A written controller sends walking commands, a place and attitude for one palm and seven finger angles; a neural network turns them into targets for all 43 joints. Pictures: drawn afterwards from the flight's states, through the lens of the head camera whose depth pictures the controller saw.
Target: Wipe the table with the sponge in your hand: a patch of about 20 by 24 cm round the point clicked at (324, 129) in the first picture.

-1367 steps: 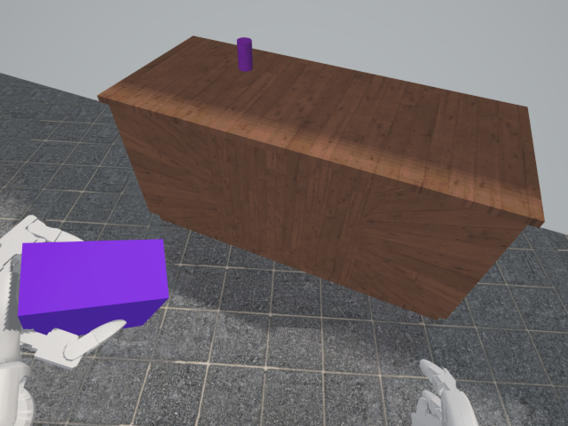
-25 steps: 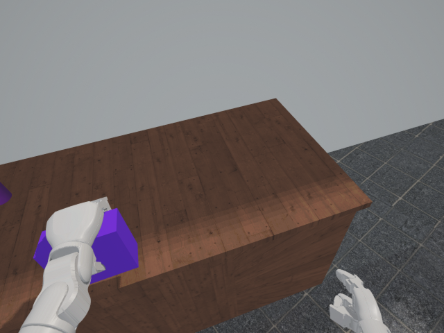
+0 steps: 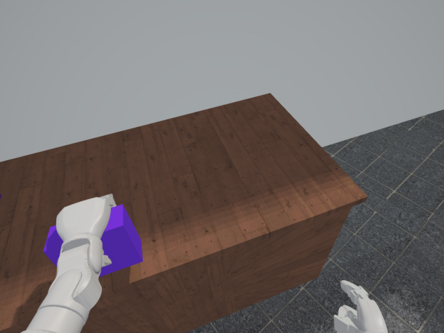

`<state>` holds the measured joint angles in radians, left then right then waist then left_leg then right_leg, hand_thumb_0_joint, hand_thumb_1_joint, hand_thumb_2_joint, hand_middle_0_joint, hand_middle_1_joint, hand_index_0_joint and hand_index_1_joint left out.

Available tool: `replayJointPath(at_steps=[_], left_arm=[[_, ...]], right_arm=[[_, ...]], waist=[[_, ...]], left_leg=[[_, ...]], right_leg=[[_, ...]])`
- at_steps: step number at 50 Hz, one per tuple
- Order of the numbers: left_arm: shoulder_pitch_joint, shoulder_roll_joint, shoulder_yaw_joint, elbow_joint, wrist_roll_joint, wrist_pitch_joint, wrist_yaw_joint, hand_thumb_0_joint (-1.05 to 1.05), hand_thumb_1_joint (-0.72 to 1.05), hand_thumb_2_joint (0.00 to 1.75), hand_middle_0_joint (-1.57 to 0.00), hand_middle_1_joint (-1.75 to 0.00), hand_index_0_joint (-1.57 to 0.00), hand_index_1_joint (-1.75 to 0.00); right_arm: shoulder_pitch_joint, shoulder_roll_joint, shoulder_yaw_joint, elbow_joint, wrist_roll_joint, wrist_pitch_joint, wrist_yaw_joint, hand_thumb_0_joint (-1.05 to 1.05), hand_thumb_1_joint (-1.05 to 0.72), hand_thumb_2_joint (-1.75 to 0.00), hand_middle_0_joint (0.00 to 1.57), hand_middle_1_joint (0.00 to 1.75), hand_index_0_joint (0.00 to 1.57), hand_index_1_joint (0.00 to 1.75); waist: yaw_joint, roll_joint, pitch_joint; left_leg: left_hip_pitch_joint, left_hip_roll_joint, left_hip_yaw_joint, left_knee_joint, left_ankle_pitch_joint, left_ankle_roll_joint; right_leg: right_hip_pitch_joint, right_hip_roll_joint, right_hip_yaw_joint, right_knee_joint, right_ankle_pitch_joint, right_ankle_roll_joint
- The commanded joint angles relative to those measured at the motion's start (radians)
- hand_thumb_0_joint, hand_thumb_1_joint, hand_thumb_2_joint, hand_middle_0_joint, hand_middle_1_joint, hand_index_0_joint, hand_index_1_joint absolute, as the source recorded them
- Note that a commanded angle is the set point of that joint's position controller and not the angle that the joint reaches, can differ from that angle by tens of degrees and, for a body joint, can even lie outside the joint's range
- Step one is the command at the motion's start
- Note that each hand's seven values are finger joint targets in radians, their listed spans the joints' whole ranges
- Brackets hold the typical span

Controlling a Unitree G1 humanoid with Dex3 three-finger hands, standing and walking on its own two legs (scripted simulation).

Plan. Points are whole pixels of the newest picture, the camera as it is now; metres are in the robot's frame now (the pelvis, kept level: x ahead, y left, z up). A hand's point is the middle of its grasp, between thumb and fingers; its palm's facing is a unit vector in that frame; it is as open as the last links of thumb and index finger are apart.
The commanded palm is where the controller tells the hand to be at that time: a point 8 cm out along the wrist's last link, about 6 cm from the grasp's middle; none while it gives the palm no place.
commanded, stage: move the sponge above the wiping area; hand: left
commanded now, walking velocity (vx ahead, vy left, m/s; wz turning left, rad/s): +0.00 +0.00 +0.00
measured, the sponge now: (102, 250) +0.26 +0.29 -0.02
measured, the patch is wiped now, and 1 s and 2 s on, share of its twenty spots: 0.00 0.00 0.00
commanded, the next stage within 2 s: none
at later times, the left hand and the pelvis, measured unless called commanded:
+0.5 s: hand (90, 240) +0.26 +0.30 +0.02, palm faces -0.11 -0.10 -0.99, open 10.5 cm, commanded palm +0.25 +0.29 +0.09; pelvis +0.01 +0.00 +0.00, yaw +0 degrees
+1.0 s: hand (97, 240) +0.26 +0.29 +0.01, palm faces -0.12 -0.11 -0.99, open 10.5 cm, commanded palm +0.25 +0.28 +0.09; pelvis +0.00 +0.01 +0.00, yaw +1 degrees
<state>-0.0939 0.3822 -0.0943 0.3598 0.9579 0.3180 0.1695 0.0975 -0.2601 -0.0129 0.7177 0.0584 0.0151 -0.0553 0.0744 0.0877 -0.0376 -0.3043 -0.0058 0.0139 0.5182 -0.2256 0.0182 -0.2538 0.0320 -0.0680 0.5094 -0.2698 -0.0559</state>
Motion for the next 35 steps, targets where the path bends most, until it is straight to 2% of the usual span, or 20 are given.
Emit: replayJointPath(at_steps=[1, 3, 5, 7, 8, 9, 12, 13, 16, 18, 19, 21, 23, 24, 26, 28, 31, 33, 34, 35], left_arm=[[-0.291, 0.212, 0.094, -0.189, 0.033, -0.037, 0.040, 0.00, 0.10, 1.30, -1.20, -1.60, -1.20, -1.60], [-0.331, 0.259, 0.130, -0.216, 0.052, -0.056, 0.049, 0.00, 0.10, 1.30, -1.20, -1.60, -1.20, -1.60], [-0.286, 0.232, 0.122, -0.245, 0.045, -0.072, 0.066, 0.00, 0.10, 1.30, -1.20, -1.60, -1.20, -1.60], [-0.260, 0.248, 0.148, -0.258, 0.042, -0.077, 0.082, 0.00, 0.10, 1.30, -1.20, -1.60, -1.20, -1.60], [-0.239, 0.308, 0.202, -0.269, 0.044, -0.069, 0.088, 0.00, 0.10, 1.30, -1.20, -1.60, -1.20, -1.60], [-0.228, 0.268, 0.175, -0.256, 0.037, -0.062, 0.093, 0.00, 0.10, 1.30, -1.20, -1.60, -1.20, -1.60], [-0.172, 0.270, 0.186, -0.228, 0.022, -0.023, 0.098, 0.00, 0.10, 1.30, -1.20, -1.60, -1.20, -1.60], [-0.200, 0.297, 0.199, -0.234, 0.024, -0.008, 0.091, 0.00, 0.10, 1.30, -1.20, -1.60, -1.20, -1.60], [-0.194, 0.242, 0.137, -0.214, 0.005, 0.016, 0.062, 0.00, 0.10, 1.30, -1.20, -1.60, -1.20, -1.60], [-0.223, 0.255, 0.131, -0.241, 0.006, 0.010, 0.036, 0.00, 0.10, 1.30, -1.20, -1.60, -1.20, -1.60], [-0.215, 0.223, 0.102, -0.252, 0.001, -0.003, 0.025, 0.00, 0.10, 1.30, -1.20, -1.60, -1.20, -1.60], [-0.177, 0.210, 0.096, -0.257, -0.001, -0.028, 0.008, 0.00, 0.10, 1.30, -1.20, -1.60, -1.20, -1.60], [-0.218, 0.271, 0.138, -0.277, 0.010, -0.055, 0.002, 0.00, 0.10, 1.30, -1.20, -1.60, -1.20, -1.60], [-0.249, 0.244, 0.113, -0.282, 0.013, -0.073, 0.006, 0.00, 0.10, 1.30, -1.20, -1.60, -1.20, -1.60], [-0.236, 0.248, 0.131, -0.300, 0.027, -0.104, 0.024, 0.00, 0.10, 1.30, -1.20, -1.60, -1.20, -1.60], [-0.256, 0.297, 0.172, -0.362, 0.047, -0.122, 0.047, 0.00, 0.10, 1.30, -1.20, -1.60, -1.20, -1.60], [-0.229, 0.266, 0.175, -0.311, 0.045, -0.111, 0.086, 0.00, 0.10, 1.30, -1.20, -1.60, -1.20, -1.60], [-0.221, 0.324, 0.231, -0.303, 0.045, -0.077, 0.098, 0.00, 0.10, 1.30, -1.20, -1.60, -1.20, -1.60], [-0.208, 0.274, 0.192, -0.290, 0.031, -0.062, 0.099, 0.00, 0.10, 1.30, -1.20, -1.60, -1.20, -1.60], [-0.173, 0.275, 0.200, -0.259, 0.024, -0.039, 0.099, 0.00, 0.10, 1.30, -1.20, -1.60, -1.20, -1.60]], right_arm=[[-0.141, -0.114, -0.037, -0.155, 0.001, -0.050, -0.007, 0.00, -0.90, -0.90, 0.20, 0.30, 0.20, 0.30], [-0.139, -0.119, -0.040, -0.153, -0.005, -0.048, -0.007, 0.00, -0.90, -0.90, 0.20, 0.30, 0.20, 0.30], [-0.130, -0.110, -0.045, -0.164, -0.004, -0.054, -0.001, 0.00, -0.90, -0.90, 0.20, 0.30, 0.20, 0.30], [-0.132, -0.111, -0.048, -0.162, -0.006, -0.055, 0.002, 0.00, -0.90, -0.90, 0.20, 0.30, 0.20, 0.30], [-0.138, -0.117, -0.046, -0.165, -0.011, -0.052, 0.003, 0.00, -0.90, -0.90, 0.20, 0.30, 0.20, 0.30], [-0.137, -0.110, -0.044, -0.166, -0.007, -0.052, 0.004, 0.00, -0.90, -0.90, 0.20, 0.30, 0.20, 0.30], [-0.147, -0.115, -0.042, -0.164, -0.002, -0.045, 0.008, 0.00, -0.90, -0.90, 0.20, 0.30, 0.20, 0.30], [-0.158, -0.121, -0.040, -0.161, -0.002, -0.040, 0.006, 0.00, -0.90, -0.90, 0.20, 0.30, 0.20, 0.30], [-0.160, -0.120, -0.037, -0.164, 0.009, -0.038, 0.003, 0.00, -0.90, -0.90, 0.20, 0.30, 0.20, 0.30], [-0.166, -0.122, -0.037, -0.168, 0.008, -0.039, -0.001, 0.00, -0.90, -0.90, 0.20, 0.30, 0.20, 0.30], [-0.158, -0.117, -0.037, -0.172, 0.009, -0.042, -0.001, 0.00, -0.90, -0.90, 0.20, 0.30, 0.20, 0.30], [-0.148, -0.116, -0.039, -0.170, 0.005, -0.044, -0.002, 0.00, -0.90, -0.90, 0.20, 0.30, 0.20, 0.30], [-0.148, -0.120, -0.038, -0.165, 0.000, -0.044, -0.008, 0.00, -0.90, -0.90, 0.20, 0.30, 0.20, 0.30], [-0.144, -0.112, -0.036, -0.165, 0.000, -0.048, -0.009, 0.00, -0.90, -0.90, 0.20, 0.30, 0.20, 0.30], [-0.137, -0.111, -0.043, -0.161, -0.005, -0.055, -0.007, 0.00, -0.90, -0.90, 0.20, 0.30, 0.20, 0.30], [-0.149, -0.110, -0.044, -0.167, -0.013, -0.058, -0.006, 0.00, -0.90, -0.90, 0.20, 0.30, 0.20, 0.30], [-0.136, -0.109, -0.048, -0.156, -0.010, -0.060, -0.001, 0.00, -0.90, -0.90, 0.20, 0.30, 0.20, 0.30], [-0.155, -0.116, -0.045, -0.155, -0.010, -0.049, 0.001, 0.00, -0.90, -0.90, 0.20, 0.30, 0.20, 0.30], [-0.159, -0.107, -0.041, -0.163, -0.006, -0.048, 0.004, 0.00, -0.90, -0.90, 0.20, 0.30, 0.20, 0.30], [-0.163, -0.111, -0.042, -0.159, -0.003, -0.044, 0.005, 0.00, -0.90, -0.90, 0.20, 0.30, 0.20, 0.30]], waist=[[-0.012, -0.061, -0.216], [-0.004, -0.035, -0.229], [0.003, -0.026, -0.267], [0.008, -0.014, -0.280], [0.029, -0.011, -0.285], [0.016, -0.035, -0.272], [0.024, -0.051, -0.241], [0.024, -0.047, -0.228], [0.002, -0.068, -0.204], [-0.005, -0.060, -0.203], [-0.010, -0.044, -0.220], [-0.015, -0.070, -0.220], [-0.012, -0.064, -0.212], [-0.024, -0.055, -0.203], [-0.011, -0.026, -0.220], [0.011, 0.029, -0.253], [0.006, -0.003, -0.241], [0.030, 0.004, -0.254], [0.022, -0.017, -0.245], [0.031, -0.045, -0.240]], left_leg=[[0.109, -0.034, -0.050, -0.041, 0.130, 0.036], [0.114, -0.036, -0.053, -0.033, 0.149, 0.034], [0.128, -0.032, -0.050, -0.026, 0.180, 0.036], [0.129, -0.033, -0.044, -0.018, 0.202, 0.036], [0.118, -0.037, -0.051, -0.024, 0.208, 0.032], [0.108, -0.036, -0.039, -0.020, 0.213, 0.035], [0.084, -0.039, -0.034, -0.028, 0.202, 0.033], [0.086, -0.040, -0.035, -0.034, 0.199, 0.029], [0.088, -0.040, -0.032, -0.035, 0.185, 0.035], [0.107, -0.041, -0.036, -0.035, 0.185, 0.037], [0.118, -0.041, -0.035, -0.031, 0.194, 0.041], [0.128, -0.040, -0.039, -0.021, 0.210, 0.045], [0.126, -0.041, -0.047, -0.026, 0.195, 0.043], [0.128, -0.039, -0.044, -0.026, 0.182, 0.045], [0.146, -0.035, -0.049, -0.023, 0.194, 0.044], [0.167, -0.034, -0.062, -0.023, 0.222, 0.038], [0.148, -0.027, -0.056, -0.024, 0.212, 0.032], [0.134, -0.029, -0.058, -0.037, 0.216, 0.023], [0.122, -0.028, -0.050, -0.039, 0.205, 0.025], [0.112, -0.029, -0.051, -0.045, 0.198, 0.023]], right_leg=[[0.013, 0.002, 0.084, -0.084, 0.161, -0.005], [0.013, 0.006, 0.100, -0.078, 0.182, -0.012], [0.030, 0.002, 0.081, -0.061, 0.210, -0.009], [0.044, 0.000, 0.087, -0.057, 0.246, -0.010], [0.067, 0.003, 0.105, -0.061, 0.256, -0.016], [0.072, -0.003, 0.094, -0.055, 0.276, -0.008], [0.078, -0.004, 0.096, -0.065, 0.281, -0.004], [0.080, -0.002, 0.110, -0.074, 0.278, -0.009], [0.066, -0.005, 0.094, -0.082, 0.266, 0.001], [0.063, -0.003, 0.102, -0.092, 0.267, -0.001], [0.068, -0.007, 0.093, -0.086, 0.278, 0.001], [0.062, -0.004, 0.089, -0.087, 0.308, 0.002], [0.056, -0.001, 0.109, -0.097, 0.284, -0.003], [0.036, -0.004, 0.095, -0.091, 0.259, 0.001], [0.021, 0.000, 0.088, -0.084, 0.244, -0.005], [0.027, 0.006, 0.102, -0.078, 0.245, -0.017], [0.014, 0.006, 0.081, -0.066, 0.228, -0.014], [0.049, 0.008, 0.101, -0.069, 0.235, -0.021], [0.054, 0.001, 0.085, -0.066, 0.228, -0.013], [0.059, 0.003, 0.081, -0.074, 0.218, -0.011]])
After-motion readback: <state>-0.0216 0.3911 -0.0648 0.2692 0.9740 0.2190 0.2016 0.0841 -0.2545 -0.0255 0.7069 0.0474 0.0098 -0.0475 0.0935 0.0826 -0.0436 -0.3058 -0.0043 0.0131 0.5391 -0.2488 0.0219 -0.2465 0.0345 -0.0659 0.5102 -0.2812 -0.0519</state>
